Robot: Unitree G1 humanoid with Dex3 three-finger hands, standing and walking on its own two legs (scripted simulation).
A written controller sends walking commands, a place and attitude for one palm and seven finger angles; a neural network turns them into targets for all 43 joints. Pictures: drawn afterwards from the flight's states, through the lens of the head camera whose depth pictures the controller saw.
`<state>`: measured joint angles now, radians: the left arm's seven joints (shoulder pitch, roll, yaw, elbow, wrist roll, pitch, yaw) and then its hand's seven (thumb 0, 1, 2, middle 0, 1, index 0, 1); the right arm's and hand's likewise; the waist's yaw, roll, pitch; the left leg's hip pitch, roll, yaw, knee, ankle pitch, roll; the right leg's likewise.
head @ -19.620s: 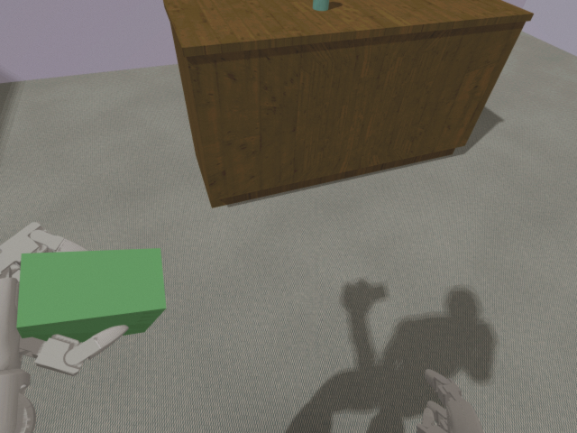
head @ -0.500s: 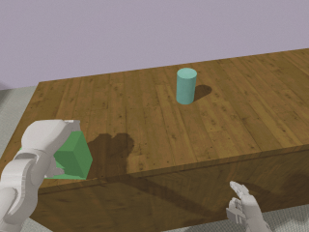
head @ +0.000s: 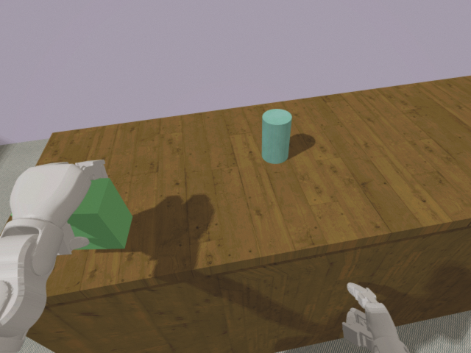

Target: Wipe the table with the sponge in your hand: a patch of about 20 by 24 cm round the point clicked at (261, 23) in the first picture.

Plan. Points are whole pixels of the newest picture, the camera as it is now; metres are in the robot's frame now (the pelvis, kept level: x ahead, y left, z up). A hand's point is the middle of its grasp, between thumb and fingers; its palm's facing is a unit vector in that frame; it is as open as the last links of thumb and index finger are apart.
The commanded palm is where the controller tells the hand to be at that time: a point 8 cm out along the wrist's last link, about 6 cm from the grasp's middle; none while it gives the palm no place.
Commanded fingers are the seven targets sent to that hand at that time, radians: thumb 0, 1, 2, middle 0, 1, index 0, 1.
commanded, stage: move the sponge above the wiping area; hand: left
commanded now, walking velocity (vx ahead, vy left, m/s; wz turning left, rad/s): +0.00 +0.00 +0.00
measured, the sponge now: (85, 221) +0.25 +0.31 +0.11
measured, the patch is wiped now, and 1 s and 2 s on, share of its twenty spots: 0.05 0.05 0.05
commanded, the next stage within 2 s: lower the sponge onto the table in 1.20 s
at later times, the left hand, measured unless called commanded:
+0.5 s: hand (60, 176) +0.28 +0.34 +0.18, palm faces +0.20 +0.00 -0.98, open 9.9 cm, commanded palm +0.22 +0.32 +0.22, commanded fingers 0.00 0.10 1.30 -1.20 -1.60 -1.20 -1.60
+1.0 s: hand (62, 192) +0.26 +0.34 +0.16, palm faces +0.08 -0.04 -1.00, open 9.9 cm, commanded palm +0.22 +0.31 +0.22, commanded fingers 0.00 0.10 1.30 -1.20 -1.60 -1.20 -1.60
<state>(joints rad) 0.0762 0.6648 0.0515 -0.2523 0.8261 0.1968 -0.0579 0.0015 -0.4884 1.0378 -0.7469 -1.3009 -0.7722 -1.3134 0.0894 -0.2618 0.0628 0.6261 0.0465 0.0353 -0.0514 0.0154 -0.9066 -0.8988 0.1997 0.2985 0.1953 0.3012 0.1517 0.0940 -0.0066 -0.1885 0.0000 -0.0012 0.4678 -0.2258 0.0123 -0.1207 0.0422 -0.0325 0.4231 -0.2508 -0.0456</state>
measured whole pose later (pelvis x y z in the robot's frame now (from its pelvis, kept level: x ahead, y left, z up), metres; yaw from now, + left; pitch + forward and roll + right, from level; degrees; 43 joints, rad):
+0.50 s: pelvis +0.00 +0.01 +0.00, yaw +0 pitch -2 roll -1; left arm -0.13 0.65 0.08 -0.06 0.82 0.30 -0.07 0.00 -0.49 1.04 -0.75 -1.31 -0.77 -1.32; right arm 0.05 -0.26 0.09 0.65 0.06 0.05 -0.05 0.01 -0.91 -0.90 0.20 0.30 0.20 0.30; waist 0.12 0.11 -0.01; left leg -0.20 -0.01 0.00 0.44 -0.21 0.02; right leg -0.13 0.03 -0.04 0.40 -0.24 -0.03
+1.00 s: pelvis +0.00 +0.01 +0.00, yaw +1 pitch -1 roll +0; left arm -0.07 0.63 0.06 -0.10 0.83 0.43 -0.15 0.00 -0.49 1.04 -0.74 -1.32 -0.77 -1.33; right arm 0.04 -0.28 0.08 0.62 0.07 0.06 -0.03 0.01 -0.91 -0.90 0.20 0.30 0.19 0.30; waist 0.11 0.12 -0.02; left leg -0.22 -0.02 -0.01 0.44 -0.20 0.03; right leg -0.15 0.02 -0.04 0.41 -0.24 -0.03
